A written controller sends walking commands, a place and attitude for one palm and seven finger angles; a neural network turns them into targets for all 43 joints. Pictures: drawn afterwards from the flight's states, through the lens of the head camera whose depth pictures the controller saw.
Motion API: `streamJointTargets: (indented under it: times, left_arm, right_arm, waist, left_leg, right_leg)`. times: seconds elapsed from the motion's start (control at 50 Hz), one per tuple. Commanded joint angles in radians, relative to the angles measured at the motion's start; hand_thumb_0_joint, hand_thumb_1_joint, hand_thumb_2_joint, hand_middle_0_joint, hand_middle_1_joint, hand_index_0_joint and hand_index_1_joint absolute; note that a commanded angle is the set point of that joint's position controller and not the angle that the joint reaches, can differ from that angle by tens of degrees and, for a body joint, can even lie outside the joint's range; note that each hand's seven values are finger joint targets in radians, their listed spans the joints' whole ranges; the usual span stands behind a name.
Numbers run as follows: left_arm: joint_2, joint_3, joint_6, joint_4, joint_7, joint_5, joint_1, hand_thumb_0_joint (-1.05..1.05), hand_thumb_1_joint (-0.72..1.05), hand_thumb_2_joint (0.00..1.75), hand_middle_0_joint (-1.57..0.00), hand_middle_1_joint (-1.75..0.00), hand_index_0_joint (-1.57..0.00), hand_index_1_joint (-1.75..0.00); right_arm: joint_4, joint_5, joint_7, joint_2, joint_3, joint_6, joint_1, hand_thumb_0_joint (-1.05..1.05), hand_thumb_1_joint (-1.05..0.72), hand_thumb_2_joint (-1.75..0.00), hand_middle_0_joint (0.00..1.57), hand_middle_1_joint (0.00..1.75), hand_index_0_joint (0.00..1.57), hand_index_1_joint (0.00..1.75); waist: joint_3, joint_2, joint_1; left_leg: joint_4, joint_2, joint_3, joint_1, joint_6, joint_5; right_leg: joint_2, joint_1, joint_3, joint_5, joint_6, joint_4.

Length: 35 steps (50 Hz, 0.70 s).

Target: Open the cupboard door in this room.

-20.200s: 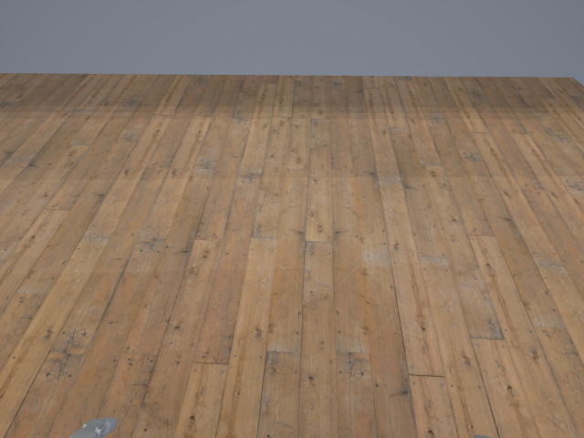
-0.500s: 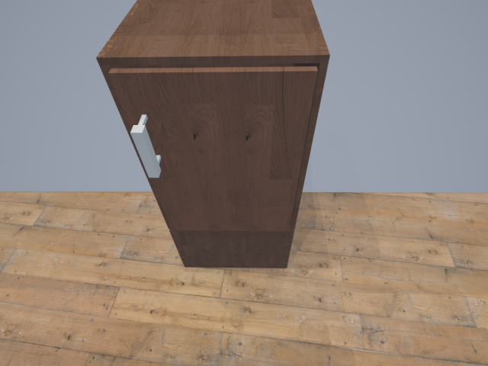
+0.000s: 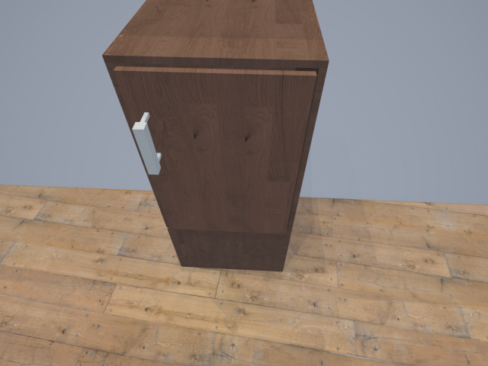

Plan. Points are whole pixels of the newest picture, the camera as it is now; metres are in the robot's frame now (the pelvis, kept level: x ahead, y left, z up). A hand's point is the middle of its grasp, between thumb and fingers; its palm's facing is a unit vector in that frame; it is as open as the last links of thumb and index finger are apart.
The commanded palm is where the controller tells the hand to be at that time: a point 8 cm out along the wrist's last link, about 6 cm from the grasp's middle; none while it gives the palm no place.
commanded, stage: shuffle to correct the standing spot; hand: left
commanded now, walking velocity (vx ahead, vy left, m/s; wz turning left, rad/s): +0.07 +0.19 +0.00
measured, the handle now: (150, 143) +0.57 +0.27 +0.01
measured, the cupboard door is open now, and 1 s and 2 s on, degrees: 0 0 0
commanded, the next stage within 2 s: come to a stop and stand still in 0.14 s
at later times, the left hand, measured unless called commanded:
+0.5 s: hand out of the picture +0.08 +0.21 -0.17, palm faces +0.06 -0.97 -0.24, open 7.3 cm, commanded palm none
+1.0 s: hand out of the picture +0.04 +0.23 -0.17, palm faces +0.01 -0.98 -0.21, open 7.4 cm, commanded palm none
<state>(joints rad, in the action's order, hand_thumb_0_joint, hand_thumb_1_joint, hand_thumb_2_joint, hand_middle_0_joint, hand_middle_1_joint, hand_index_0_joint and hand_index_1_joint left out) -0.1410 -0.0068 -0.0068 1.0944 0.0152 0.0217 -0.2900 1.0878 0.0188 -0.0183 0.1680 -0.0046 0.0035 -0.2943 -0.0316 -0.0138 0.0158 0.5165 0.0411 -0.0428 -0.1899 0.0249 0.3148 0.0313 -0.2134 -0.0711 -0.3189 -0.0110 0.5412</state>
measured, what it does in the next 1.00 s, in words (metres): shifts its weight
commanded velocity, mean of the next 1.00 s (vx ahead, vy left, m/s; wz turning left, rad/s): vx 0.00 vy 0.02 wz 0.00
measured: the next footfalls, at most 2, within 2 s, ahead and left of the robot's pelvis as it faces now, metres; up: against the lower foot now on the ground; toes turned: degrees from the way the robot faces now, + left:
none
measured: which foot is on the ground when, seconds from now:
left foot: down 0.00-1.00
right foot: down 0.00-1.00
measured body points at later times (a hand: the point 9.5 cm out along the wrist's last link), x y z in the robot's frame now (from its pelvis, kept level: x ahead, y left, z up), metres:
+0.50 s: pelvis +0.03 +0.03 -0.01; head +0.06 +0.01 +0.44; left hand +0.07 +0.26 -0.15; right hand +0.04 -0.19 -0.17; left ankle +0.00 +0.15 -0.73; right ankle +0.00 -0.06 -0.73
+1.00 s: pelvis +0.02 +0.06 +0.00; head +0.03 +0.05 +0.45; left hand +0.04 +0.28 -0.15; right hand +0.05 -0.18 -0.16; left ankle +0.01 +0.16 -0.73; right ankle +0.00 -0.06 -0.73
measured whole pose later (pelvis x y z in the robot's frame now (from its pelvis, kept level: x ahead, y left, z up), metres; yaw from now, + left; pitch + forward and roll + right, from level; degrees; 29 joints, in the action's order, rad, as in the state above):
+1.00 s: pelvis +0.02 +0.06 +0.00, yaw -1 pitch -1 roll +0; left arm -0.15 0.01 0.00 1.07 0.03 0.02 -0.28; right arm 1.04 0.02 -0.03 0.19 0.00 0.00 -0.27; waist -0.02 -0.03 0.00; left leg 0.54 0.02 -0.08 -0.19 -0.02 0.32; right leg 0.04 -0.18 -0.10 -0.32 0.00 0.53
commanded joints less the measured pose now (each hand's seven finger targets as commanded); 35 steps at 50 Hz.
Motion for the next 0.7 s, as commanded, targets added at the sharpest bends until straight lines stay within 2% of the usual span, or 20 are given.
streamJointTargets:
  times: [0.0,0.06,0.1,0.14,0.16,0.2,0.22,0.28,0.3,0.32,0.34,0.36,0.38,0.44,0.46,0.5,0.52,0.54,0.58,0.68]
  left_arm:
    - [-0.194,-0.051,-0.012,-0.042,0.018,0.000,-0.063,0.00,0.90,0.90,-0.20,-0.30,-0.20,-0.30]
    - [-0.189,-0.063,-0.009,-0.061,0.021,0.003,-0.043,0.00,0.90,0.90,-0.20,-0.30,-0.20,-0.30]
    - [-0.171,-0.065,0.001,-0.082,0.019,0.004,-0.018,0.00,0.90,0.90,-0.20,-0.30,-0.20,-0.30]
    - [-0.114,-0.058,0.011,-0.101,0.017,0.004,0.004,0.00,0.90,0.90,-0.20,-0.30,-0.20,-0.30]
    - [-0.090,-0.049,0.012,-0.112,0.017,0.006,0.018,0.00,0.90,0.90,-0.20,-0.30,-0.20,-0.30]
    - [-0.082,-0.047,0.011,-0.132,0.017,0.004,0.045,0.00,0.90,0.90,-0.20,-0.30,-0.20,-0.30]
    - [-0.077,-0.048,0.008,-0.129,0.015,0.001,0.043,0.00,0.90,0.90,-0.20,-0.30,-0.20,-0.30]
    - [-0.054,-0.042,-0.002,-0.096,0.009,-0.002,-0.030,0.00,0.90,0.90,-0.20,-0.30,-0.20,-0.30]
    - [-0.069,-0.044,-0.011,-0.079,0.012,-0.003,-0.065,0.00,0.90,0.90,-0.20,-0.30,-0.20,-0.30]
    - [-0.119,-0.049,-0.023,-0.063,0.018,-0.002,-0.103,0.00,0.90,0.90,-0.20,-0.30,-0.20,-0.30]
    - [-0.163,-0.052,-0.027,-0.047,0.021,-0.004,-0.131,0.00,0.90,0.90,-0.20,-0.30,-0.20,-0.30]
    - [-0.170,-0.047,-0.026,-0.042,0.021,-0.008,-0.123,0.00,0.90,0.90,-0.20,-0.30,-0.20,-0.30]
    - [-0.156,-0.044,-0.025,-0.045,0.025,-0.003,-0.093,0.00,0.90,0.90,-0.20,-0.30,-0.20,-0.30]
    - [-0.131,-0.032,-0.017,-0.071,0.029,0.000,-0.004,0.00,0.90,0.90,-0.20,-0.30,-0.20,-0.30]
    - [-0.131,-0.031,-0.013,-0.081,0.027,-0.008,0.017,0.00,0.90,0.90,-0.20,-0.30,-0.20,-0.30]
    - [-0.095,-0.029,-0.008,-0.099,0.029,-0.016,0.007,0.00,0.90,0.90,-0.20,-0.30,-0.20,-0.30]
    - [-0.093,-0.030,-0.003,-0.098,0.030,-0.011,0.010,0.00,0.90,0.90,-0.20,-0.30,-0.20,-0.30]
    - [-0.100,-0.032,0.000,-0.085,0.027,-0.010,0.019,0.00,0.90,0.90,-0.20,-0.30,-0.20,-0.30]
    - [-0.109,-0.028,-0.002,-0.071,0.022,-0.007,0.012,0.00,0.90,0.90,-0.20,-0.30,-0.20,-0.30]
    - [-0.113,-0.020,-0.009,-0.044,0.018,-0.009,-0.009,0.00,0.90,0.90,-0.20,-0.30,-0.20,-0.30]
  right_arm:
    - [-0.050,-0.001,-0.001,0.055,0.019,-0.005,-0.043,0.00,-0.90,-0.90,0.20,0.30,0.20,0.30]
    - [-0.050,-0.002,0.000,0.057,0.022,-0.010,-0.071,0.00,-0.90,-0.90,0.20,0.30,0.20,0.30]
    - [-0.040,-0.001,0.002,0.072,0.025,-0.016,-0.118,0.00,-0.90,-0.90,0.20,0.30,0.20,0.30]
    - [-0.044,0.007,-0.004,0.130,0.035,-0.019,-0.144,0.00,-0.90,-0.90,0.20,0.30,0.20,0.30]
    - [-0.048,0.007,-0.009,0.144,0.038,-0.018,-0.149,0.00,-0.90,-0.90,0.20,0.30,0.20,0.30]
    - [-0.063,0.009,-0.014,0.131,0.037,-0.019,-0.153,0.00,-0.90,-0.90,0.20,0.30,0.20,0.30]
    - [-0.071,0.010,-0.014,0.132,0.035,-0.020,-0.134,0.00,-0.90,-0.90,0.20,0.30,0.20,0.30]
    - [-0.091,0.005,-0.022,0.115,0.031,-0.028,-0.062,0.00,-0.90,-0.90,0.20,0.30,0.20,0.30]
    - [-0.094,-0.003,-0.024,0.106,0.030,-0.034,-0.051,0.00,-0.90,-0.90,0.20,0.30,0.20,0.30]
    - [-0.098,-0.012,-0.025,0.082,0.027,-0.038,-0.052,0.00,-0.90,-0.90,0.20,0.30,0.20,0.30]
    - [-0.102,-0.016,-0.023,0.058,0.025,-0.037,-0.053,0.00,-0.90,-0.90,0.20,0.30,0.20,0.30]
    - [-0.098,-0.017,-0.022,0.040,0.025,-0.029,-0.042,0.00,-0.90,-0.90,0.20,0.30,0.20,0.30]
    - [-0.089,-0.014,-0.024,0.023,0.026,-0.018,-0.041,0.00,-0.90,-0.90,0.20,0.30,0.20,0.30]
    - [-0.052,-0.015,-0.017,0.010,0.022,-0.015,-0.063,0.00,-0.90,-0.90,0.20,0.30,0.20,0.30]
    - [-0.024,-0.014,-0.015,0.016,0.022,-0.022,-0.100,0.00,-0.90,-0.90,0.20,0.30,0.20,0.30]
    - [-0.007,0.000,-0.023,0.066,0.026,-0.037,-0.100,0.00,-0.90,-0.90,0.20,0.30,0.20,0.30]
    - [-0.014,0.001,-0.021,0.070,0.025,-0.029,-0.073,0.00,-0.90,-0.90,0.20,0.30,0.20,0.30]
    - [-0.015,-0.001,-0.020,0.060,0.023,-0.029,-0.032,0.00,-0.90,-0.90,0.20,0.30,0.20,0.30]
    - [-0.016,-0.004,-0.023,0.048,0.018,-0.028,-0.031,0.00,-0.90,-0.90,0.20,0.30,0.20,0.30]
    - [-0.003,-0.004,-0.025,0.055,0.013,-0.033,-0.037,0.00,-0.90,-0.90,0.20,0.30,0.20,0.30]
  waist:
    - [-0.073,0.148,0.006]
    - [-0.066,0.139,-0.007]
    - [-0.049,0.021,-0.021]
    - [-0.044,-0.186,-0.024]
    - [-0.054,-0.244,-0.025]
    - [-0.047,-0.202,-0.030]
    - [-0.035,-0.182,-0.021]
    - [0.013,-0.071,0.029]
    - [0.048,-0.018,0.039]
    - [0.084,0.111,0.042]
    - [0.100,0.196,0.033]
    - [0.074,0.222,0.026]
    - [0.058,0.304,0.018]
    - [0.003,0.219,-0.024]
    - [0.030,0.146,-0.037]
    - [0.049,-0.059,-0.011]
    - [0.033,-0.059,-0.003]
    - [-0.004,-0.094,0.003]
    - [-0.045,-0.037,-0.002]
    - [0.012,0.003,-0.005]
  left_leg:
    - [0.064,-0.011,-0.038,-0.124,-0.026,0.038]
    - [0.009,-0.004,-0.033,-0.072,-0.027,-0.012]
    - [-0.045,0.022,0.000,-0.007,-0.043,-0.136]
    - [-0.131,0.143,0.145,0.011,-0.124,-0.291]
    - [-0.162,0.183,0.197,0.041,-0.172,-0.378]
    - [-0.147,0.206,0.213,0.080,-0.227,-0.546]
    - [-0.121,0.196,0.190,0.082,-0.228,-0.604]
    - [-0.050,0.144,0.118,0.022,-0.170,-0.643]
    - [-0.005,0.114,0.087,-0.020,-0.130,-0.585]
    - [0.067,0.058,0.036,-0.107,-0.083,-0.427]
    - [0.116,0.001,-0.004,-0.162,-0.044,-0.151]
    - [0.155,-0.020,-0.005,-0.173,-0.027,0.127]
    - [0.192,-0.005,0.002,-0.182,-0.027,0.202]
    - [0.006,0.005,-0.003,-0.087,-0.025,0.043]
    - [-0.089,0.017,0.003,0.015,-0.027,-0.204]
    - [-0.076,0.119,0.077,0.079,-0.071,-0.607]
    - [-0.080,0.127,0.059,0.030,-0.081,-0.528]
    - [-0.096,0.111,0.055,0.008,-0.076,-0.481]
    - [-0.101,0.095,0.043,-0.008,-0.061,-0.429]
    - [-0.126,0.087,0.031,0.042,-0.053,-0.360]
  right_leg:
    - [0.240,-0.012,0.261,0.047,-0.113,-0.233]
    - [0.235,-0.047,0.220,0.140,-0.109,-0.167]
    - [0.154,-0.087,0.121,0.087,-0.070,-0.061]
    - [0.027,-0.139,-0.032,-0.071,-0.020,0.126]
    - [-0.002,-0.202,-0.053,-0.180,-0.010,0.201]
    - [0.008,-0.259,-0.029,-0.290,-0.017,0.303]
    - [0.016,-0.237,-0.028,-0.277,-0.022,0.282]
    - [0.015,-0.045,-0.031,0.015,-0.013,0.049]
    - [0.047,0.061,0.015,0.172,-0.017,-0.032]
    - [0.153,0.180,0.150,0.437,-0.052,-0.050]
    - [0.285,0.221,0.241,0.687,-0.126,-0.061]
    - [0.329,0.192,0.237,0.805,-0.185,-0.077]
    - [0.311,0.177,0.216,0.849,-0.200,-0.080]
    - [0.221,0.073,0.104,0.749,-0.140,-0.038]
    - [0.175,0.033,0.067,0.627,-0.092,-0.003]
    - [0.077,-0.007,0.024,0.330,-0.022,0.008]
    - [0.066,0.010,0.022,0.197,-0.012,-0.035]
    - [0.073,0.015,0.031,0.200,-0.010,-0.059]
    - [0.080,0.023,0.041,0.272,-0.018,-0.088]
    - [0.096,0.059,0.044,0.329,-0.026,-0.123]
